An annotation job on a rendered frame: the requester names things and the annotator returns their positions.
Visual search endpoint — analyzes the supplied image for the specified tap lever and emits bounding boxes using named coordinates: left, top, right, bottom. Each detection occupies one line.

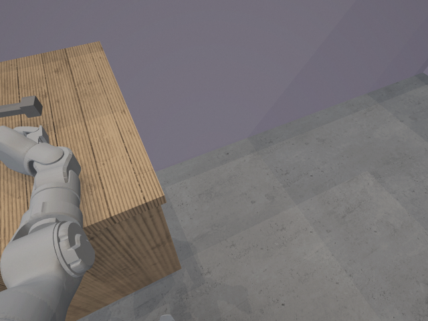
left=0, top=96, right=43, bottom=118

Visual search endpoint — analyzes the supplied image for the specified counter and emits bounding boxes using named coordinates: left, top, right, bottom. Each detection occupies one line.
left=0, top=41, right=182, bottom=321

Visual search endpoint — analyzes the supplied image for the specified robot left forearm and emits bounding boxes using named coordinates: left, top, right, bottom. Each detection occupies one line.
left=0, top=142, right=83, bottom=289

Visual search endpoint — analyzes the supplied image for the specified left robot hand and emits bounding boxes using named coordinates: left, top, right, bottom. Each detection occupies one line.
left=0, top=125, right=49, bottom=175

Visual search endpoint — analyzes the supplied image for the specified left robot upper arm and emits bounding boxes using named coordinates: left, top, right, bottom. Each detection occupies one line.
left=0, top=221, right=95, bottom=321

